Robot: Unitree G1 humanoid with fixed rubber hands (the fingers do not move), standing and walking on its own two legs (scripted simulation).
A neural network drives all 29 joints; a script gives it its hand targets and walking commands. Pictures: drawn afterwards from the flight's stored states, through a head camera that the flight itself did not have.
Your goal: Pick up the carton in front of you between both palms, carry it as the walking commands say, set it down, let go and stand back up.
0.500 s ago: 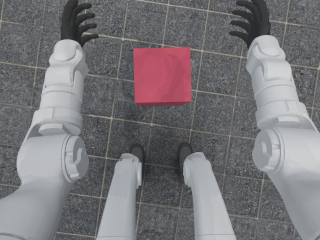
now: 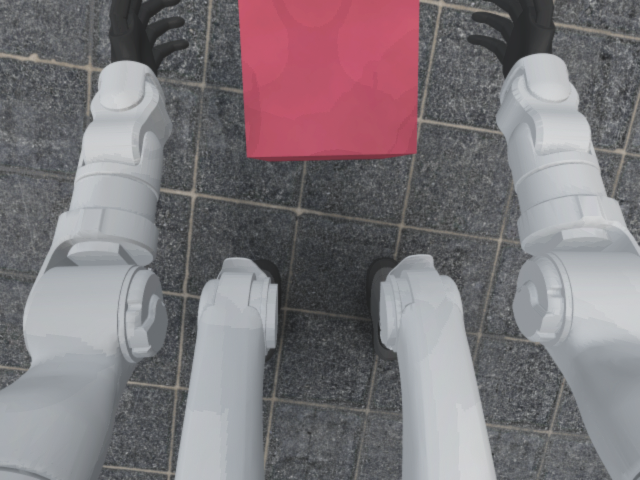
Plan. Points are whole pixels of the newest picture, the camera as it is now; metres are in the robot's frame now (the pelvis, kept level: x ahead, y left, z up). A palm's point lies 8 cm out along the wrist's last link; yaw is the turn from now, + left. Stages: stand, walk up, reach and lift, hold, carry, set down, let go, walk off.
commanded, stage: reach and lift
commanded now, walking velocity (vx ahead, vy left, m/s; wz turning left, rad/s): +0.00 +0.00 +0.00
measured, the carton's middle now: (326, 90) +0.52 -0.01 -0.36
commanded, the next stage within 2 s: none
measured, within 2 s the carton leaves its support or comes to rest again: leaves its support in 1.22 s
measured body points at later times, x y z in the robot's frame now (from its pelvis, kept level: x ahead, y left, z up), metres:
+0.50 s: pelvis -0.02 +0.00 -0.11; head +0.36 +0.00 +0.12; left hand +0.54 +0.18 -0.30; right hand +0.54 -0.19 -0.30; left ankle +0.09 +0.12 -0.45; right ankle +0.09 -0.13 -0.45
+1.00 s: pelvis -0.03 +0.00 -0.11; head +0.35 +0.00 +0.13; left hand +0.54 +0.15 -0.29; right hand +0.54 -0.16 -0.29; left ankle +0.09 +0.12 -0.45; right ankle +0.09 -0.13 -0.45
